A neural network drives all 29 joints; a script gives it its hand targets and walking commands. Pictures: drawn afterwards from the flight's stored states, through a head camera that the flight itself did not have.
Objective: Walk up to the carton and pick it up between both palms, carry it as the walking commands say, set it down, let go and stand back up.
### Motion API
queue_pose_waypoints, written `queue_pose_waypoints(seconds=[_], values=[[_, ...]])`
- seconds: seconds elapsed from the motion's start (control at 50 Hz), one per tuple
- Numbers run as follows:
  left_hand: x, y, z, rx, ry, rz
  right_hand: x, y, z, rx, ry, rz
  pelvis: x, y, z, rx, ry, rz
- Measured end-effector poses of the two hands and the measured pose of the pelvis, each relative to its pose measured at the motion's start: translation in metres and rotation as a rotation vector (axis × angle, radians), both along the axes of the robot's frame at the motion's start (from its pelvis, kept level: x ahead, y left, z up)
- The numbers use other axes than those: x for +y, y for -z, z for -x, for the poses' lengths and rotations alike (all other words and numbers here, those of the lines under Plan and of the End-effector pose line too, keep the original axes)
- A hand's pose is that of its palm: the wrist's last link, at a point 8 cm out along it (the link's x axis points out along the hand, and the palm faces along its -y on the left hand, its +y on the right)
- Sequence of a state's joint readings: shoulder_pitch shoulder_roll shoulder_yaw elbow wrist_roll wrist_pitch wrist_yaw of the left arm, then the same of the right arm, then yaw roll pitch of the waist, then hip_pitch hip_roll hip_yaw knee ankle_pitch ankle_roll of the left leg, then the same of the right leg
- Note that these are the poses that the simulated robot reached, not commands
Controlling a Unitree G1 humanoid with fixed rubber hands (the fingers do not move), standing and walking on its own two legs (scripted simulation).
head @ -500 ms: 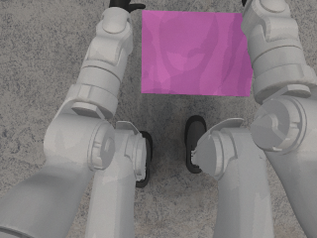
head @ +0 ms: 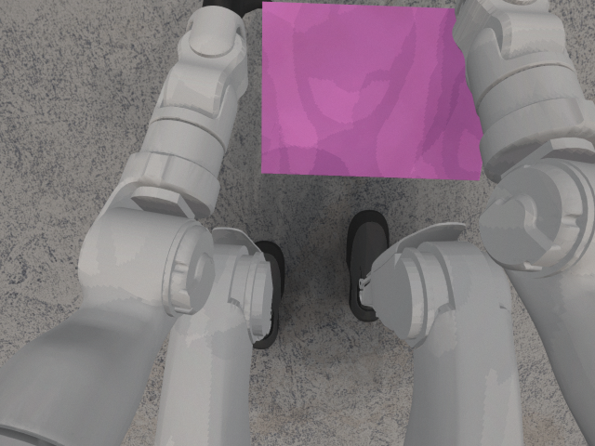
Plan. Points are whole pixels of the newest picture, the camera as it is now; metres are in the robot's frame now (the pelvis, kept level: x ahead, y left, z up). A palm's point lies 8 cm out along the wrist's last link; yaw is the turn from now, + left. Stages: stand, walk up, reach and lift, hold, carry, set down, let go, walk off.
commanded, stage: set down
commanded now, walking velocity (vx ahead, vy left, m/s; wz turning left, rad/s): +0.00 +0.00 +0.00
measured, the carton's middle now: (356, 104) +0.45 -0.07 -0.28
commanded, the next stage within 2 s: none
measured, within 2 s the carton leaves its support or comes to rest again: rests again in 1.34 s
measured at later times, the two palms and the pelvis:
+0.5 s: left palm (205, 13) +0.53 +0.10 -0.19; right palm out of the picture +0.56 -0.18 -0.16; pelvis +0.00 +0.00 +0.00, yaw +0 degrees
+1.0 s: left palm (174, 14) +0.54 +0.13 -0.20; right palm out of the picture +0.55 -0.25 -0.16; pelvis +0.00 +0.00 -0.01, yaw +0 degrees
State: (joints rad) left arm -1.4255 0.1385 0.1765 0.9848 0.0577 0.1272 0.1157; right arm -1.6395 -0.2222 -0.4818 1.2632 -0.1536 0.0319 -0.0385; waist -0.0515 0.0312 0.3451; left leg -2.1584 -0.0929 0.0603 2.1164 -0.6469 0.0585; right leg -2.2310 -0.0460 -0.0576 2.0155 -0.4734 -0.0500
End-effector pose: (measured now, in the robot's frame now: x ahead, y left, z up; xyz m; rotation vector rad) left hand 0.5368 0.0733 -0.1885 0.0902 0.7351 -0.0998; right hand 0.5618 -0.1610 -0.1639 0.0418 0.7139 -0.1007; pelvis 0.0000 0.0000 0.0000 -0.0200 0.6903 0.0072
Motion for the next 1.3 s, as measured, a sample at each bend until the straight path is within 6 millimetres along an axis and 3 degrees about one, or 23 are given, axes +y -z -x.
queue_pose_waypoints(seconds=[0.36, 1.06, 1.22, 1.3], values=[[0.008, 0.006, 0.005, 0.023, -0.008, -0.024, -0.009, -0.001, 0.001, -0.002, 0.016, 0.04, 0.0, 0.003, 0.001, -0.01, -0.002, 0.0], [0.059, 0.013, -0.001, 0.017, -0.109, -0.078, -0.096, -0.001, 0.011, -0.009, 0.097, 0.151, -0.003, 0.016, 0.002, -0.017, -0.005, -0.004], [0.057, -0.003, -0.008, -0.028, -0.126, -0.061, -0.107, -0.004, 0.023, -0.019, 0.105, 0.172, -0.004, 0.015, 0.004, -0.041, -0.005, -0.006], [0.055, -0.015, -0.006, -0.058, -0.143, -0.052, -0.104, -0.008, 0.031, -0.043, 0.097, 0.175, -0.004, 0.008, 0.013, -0.15, -0.006, -0.008]])
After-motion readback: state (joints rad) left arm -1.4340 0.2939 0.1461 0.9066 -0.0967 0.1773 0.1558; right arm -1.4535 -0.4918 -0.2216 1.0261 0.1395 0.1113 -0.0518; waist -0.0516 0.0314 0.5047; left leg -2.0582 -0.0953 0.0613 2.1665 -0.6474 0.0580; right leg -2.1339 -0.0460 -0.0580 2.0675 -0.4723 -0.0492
